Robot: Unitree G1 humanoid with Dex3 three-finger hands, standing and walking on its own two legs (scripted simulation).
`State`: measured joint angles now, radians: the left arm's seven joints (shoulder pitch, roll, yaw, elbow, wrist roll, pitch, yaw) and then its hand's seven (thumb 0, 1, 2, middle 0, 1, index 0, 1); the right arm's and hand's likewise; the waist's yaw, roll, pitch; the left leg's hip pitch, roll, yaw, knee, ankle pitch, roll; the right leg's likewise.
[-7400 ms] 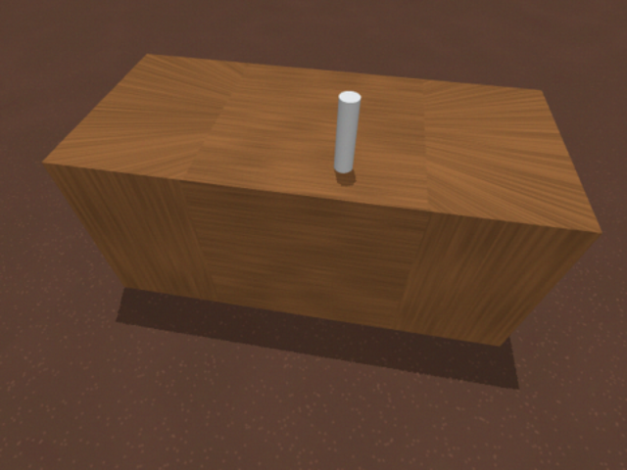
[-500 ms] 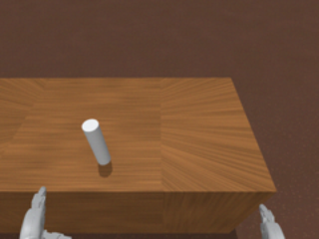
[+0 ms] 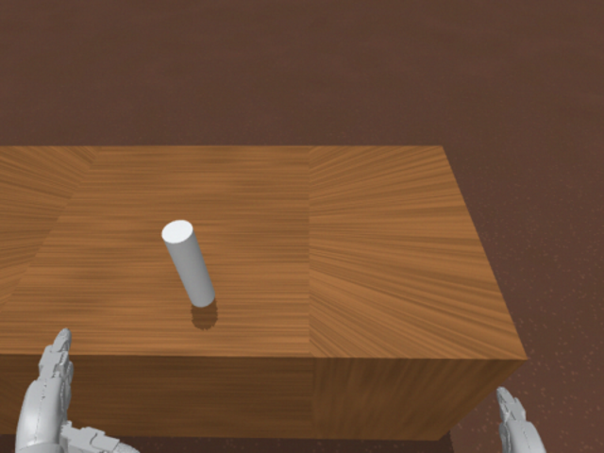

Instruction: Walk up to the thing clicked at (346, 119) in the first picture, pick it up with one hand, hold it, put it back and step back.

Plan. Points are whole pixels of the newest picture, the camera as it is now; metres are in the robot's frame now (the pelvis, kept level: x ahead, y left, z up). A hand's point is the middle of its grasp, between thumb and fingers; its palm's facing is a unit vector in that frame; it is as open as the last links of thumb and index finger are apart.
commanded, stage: go down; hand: left
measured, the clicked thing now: (191, 267) +0.43 +0.23 -0.08
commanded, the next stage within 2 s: none
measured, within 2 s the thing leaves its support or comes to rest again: neither
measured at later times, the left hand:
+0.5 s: hand (72, 327) +0.28 +0.34 -0.01, palm faces +0.26 -0.96 -0.13, open 17.3 cm
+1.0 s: hand (52, 306) +0.30 +0.37 +0.01, palm faces +0.26 -0.96 -0.08, open 17.4 cm
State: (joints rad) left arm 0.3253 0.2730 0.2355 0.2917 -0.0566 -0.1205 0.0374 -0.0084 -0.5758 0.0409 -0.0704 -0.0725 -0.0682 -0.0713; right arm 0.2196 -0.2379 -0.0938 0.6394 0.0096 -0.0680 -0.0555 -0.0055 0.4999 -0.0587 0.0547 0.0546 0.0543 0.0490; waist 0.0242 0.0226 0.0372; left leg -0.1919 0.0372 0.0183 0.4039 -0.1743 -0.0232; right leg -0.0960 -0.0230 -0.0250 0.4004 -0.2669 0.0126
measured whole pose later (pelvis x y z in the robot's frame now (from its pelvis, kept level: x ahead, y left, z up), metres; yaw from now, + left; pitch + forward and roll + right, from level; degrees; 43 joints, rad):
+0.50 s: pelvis +0.00 +0.01 -0.02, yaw +0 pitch +6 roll -1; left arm -0.09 0.49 0.49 0.78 -0.21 -0.36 -0.33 -0.01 -0.50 0.03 -0.06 -0.06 -0.06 -0.05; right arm 0.23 -0.24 -0.06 0.60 0.02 -0.10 -0.05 -0.01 0.48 -0.06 0.05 0.05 0.05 0.05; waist -0.03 -0.03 -0.04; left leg -0.48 0.05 0.02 0.67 -0.29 -0.01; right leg -0.37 -0.02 -0.02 0.63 -0.36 0.02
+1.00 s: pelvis -0.01 +0.02 -0.04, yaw +0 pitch +10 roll -2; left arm -0.23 0.59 0.60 0.87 -0.26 -0.39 -0.46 -0.01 -0.52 0.04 -0.06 -0.05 -0.06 -0.05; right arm 0.25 -0.24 -0.04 0.52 0.01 -0.12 -0.06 0.00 0.47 -0.07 0.05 0.05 0.05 0.05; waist -0.05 -0.03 -0.08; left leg -0.66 0.05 0.00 0.83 -0.35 0.00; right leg -0.53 -0.02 -0.03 0.78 -0.42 0.03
